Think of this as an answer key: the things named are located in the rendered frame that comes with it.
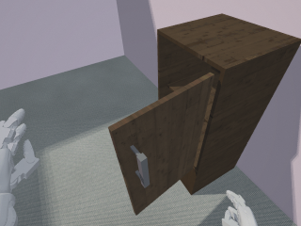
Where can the handle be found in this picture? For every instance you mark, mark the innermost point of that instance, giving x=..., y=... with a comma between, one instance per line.
x=143, y=168

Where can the robot right hand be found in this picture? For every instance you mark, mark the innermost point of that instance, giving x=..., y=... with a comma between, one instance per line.
x=243, y=216

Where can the robot left forearm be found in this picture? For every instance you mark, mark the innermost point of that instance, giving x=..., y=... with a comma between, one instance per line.
x=8, y=216

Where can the robot left hand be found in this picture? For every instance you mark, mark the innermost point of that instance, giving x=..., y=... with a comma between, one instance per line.
x=10, y=134

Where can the cupboard door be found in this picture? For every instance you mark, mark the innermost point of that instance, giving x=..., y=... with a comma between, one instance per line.
x=168, y=133

